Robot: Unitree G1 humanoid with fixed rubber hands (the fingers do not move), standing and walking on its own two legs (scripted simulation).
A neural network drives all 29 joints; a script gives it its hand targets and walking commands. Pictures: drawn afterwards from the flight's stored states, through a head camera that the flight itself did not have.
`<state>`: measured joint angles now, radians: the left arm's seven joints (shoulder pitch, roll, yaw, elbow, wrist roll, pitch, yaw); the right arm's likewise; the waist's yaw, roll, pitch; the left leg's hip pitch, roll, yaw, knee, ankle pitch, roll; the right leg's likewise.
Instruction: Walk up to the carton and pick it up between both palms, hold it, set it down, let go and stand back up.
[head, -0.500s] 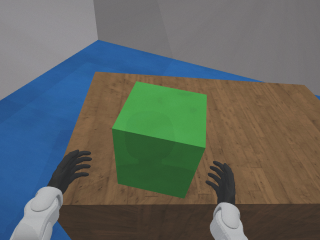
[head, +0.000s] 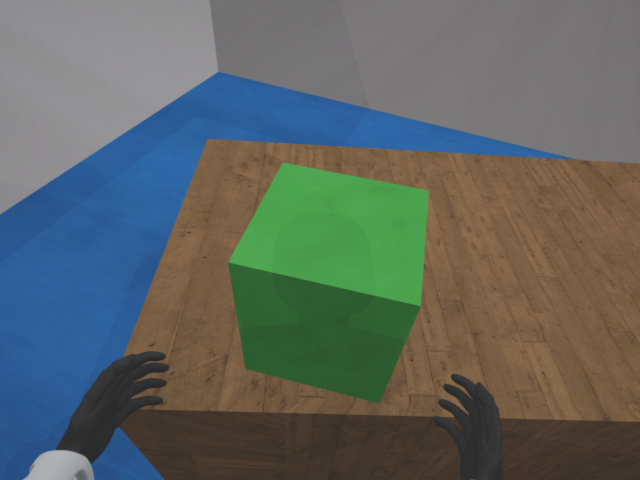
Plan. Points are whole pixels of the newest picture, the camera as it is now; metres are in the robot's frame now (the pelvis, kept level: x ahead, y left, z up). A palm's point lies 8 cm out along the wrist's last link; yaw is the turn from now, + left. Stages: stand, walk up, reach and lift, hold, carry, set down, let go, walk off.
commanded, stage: set down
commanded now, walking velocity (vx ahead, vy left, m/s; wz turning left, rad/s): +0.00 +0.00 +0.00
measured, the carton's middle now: (331, 284) +0.39 +0.01 +0.02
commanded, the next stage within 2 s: none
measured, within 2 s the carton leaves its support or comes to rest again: neither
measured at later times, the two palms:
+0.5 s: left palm (96, 440) +0.16 +0.25 +0.01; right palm (480, 460) +0.17 -0.17 +0.00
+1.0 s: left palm (120, 459) +0.15 +0.24 -0.02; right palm (499, 471) +0.17 -0.20 -0.03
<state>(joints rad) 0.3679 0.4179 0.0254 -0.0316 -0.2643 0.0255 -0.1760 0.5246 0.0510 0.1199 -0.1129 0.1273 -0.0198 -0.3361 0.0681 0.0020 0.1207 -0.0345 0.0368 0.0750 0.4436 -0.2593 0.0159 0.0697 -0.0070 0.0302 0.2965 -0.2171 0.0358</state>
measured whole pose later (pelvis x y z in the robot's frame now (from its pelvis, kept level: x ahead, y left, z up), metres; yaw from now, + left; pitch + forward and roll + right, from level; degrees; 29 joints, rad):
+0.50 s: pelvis +0.01 +0.00 +0.00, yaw +0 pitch -7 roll -2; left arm 0.42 0.38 0.01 0.02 -0.20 -0.01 -0.14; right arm 0.49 0.00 0.06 0.05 0.12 -0.06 -0.23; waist 0.07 0.01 0.10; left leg -0.04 0.03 0.07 0.43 -0.27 0.01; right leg 0.06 -0.01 0.03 0.29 -0.23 0.04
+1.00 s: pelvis +0.01 -0.02 +0.00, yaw +1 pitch -7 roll -1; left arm 0.35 0.35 0.01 0.24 -0.16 -0.02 -0.13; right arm 0.40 -0.04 0.04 0.23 0.08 -0.10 -0.17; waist 0.04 0.00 0.08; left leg -0.03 0.04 0.06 0.38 -0.23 -0.01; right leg 0.04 0.00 0.02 0.31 -0.23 0.02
